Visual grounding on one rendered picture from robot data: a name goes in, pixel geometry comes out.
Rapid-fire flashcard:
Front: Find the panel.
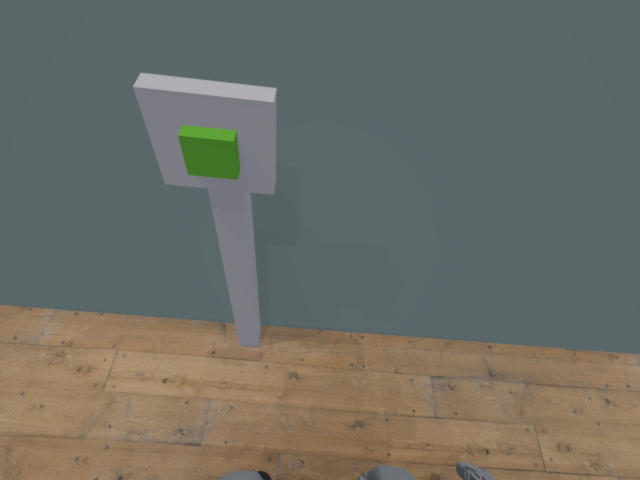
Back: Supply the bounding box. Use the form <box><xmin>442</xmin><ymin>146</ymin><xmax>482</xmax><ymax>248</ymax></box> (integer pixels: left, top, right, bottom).
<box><xmin>133</xmin><ymin>73</ymin><xmax>277</xmax><ymax>347</ymax></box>

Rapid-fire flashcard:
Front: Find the button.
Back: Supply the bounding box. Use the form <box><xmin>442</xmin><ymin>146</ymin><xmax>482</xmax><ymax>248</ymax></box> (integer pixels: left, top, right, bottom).
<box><xmin>178</xmin><ymin>125</ymin><xmax>240</xmax><ymax>180</ymax></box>

